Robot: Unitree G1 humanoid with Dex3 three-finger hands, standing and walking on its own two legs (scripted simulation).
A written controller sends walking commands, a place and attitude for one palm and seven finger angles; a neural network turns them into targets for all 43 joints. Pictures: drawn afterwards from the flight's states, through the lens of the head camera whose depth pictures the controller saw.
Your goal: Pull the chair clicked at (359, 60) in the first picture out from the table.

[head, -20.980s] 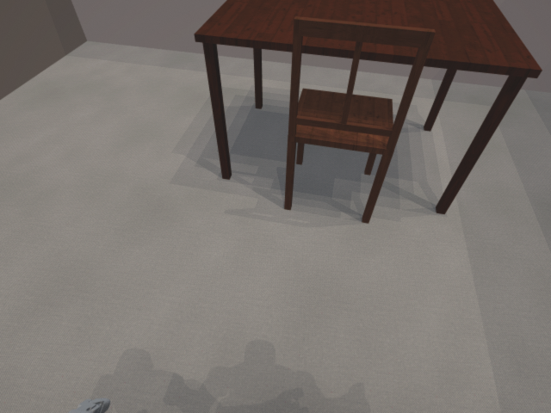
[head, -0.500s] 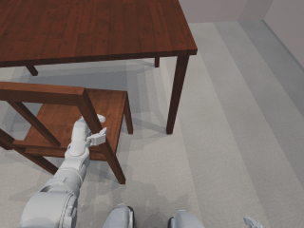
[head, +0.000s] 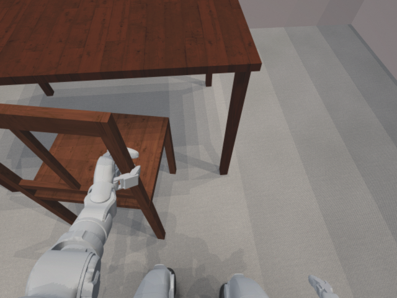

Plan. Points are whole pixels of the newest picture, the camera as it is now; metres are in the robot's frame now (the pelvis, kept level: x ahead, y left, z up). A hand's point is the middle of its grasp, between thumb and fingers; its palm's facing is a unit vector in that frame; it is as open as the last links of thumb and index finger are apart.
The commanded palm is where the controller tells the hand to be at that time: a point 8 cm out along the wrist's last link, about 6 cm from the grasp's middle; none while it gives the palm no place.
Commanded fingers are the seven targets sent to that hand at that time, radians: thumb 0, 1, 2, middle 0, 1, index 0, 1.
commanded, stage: step backward, pulling the chair out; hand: left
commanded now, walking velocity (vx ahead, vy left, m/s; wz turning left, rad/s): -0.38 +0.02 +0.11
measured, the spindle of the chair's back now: (52, 162) +0.42 +0.37 -0.06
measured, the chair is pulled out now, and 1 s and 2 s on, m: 0.14 0.14 0.16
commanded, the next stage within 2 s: stop walking, hand still on the chair in 1.14 s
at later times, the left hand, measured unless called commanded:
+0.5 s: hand (132, 174) +0.38 +0.16 -0.04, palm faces +0.07 -0.98 -0.20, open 5.9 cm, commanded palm +0.38 +0.21 -0.04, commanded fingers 0.00 0.90 0.90 -0.50 -1.45 -0.50 -1.45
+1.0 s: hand (132, 174) +0.38 +0.16 -0.04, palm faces +0.08 -0.98 -0.20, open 6.0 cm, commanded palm +0.37 +0.21 -0.04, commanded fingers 0.00 0.90 0.90 -0.50 -1.45 -0.50 -1.45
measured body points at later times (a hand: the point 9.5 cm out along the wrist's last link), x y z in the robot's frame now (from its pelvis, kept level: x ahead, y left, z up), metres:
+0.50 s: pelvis -0.01 +0.01 +0.00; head +0.07 +0.01 +0.44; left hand +0.37 +0.21 -0.03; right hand +0.09 -0.26 -0.12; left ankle +0.13 +0.14 -0.71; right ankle +0.06 -0.12 -0.71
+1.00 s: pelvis -0.01 +0.00 +0.00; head +0.06 +0.01 +0.44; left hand +0.37 +0.21 -0.03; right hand +0.08 -0.27 -0.12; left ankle +0.12 +0.14 -0.71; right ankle +0.06 -0.12 -0.71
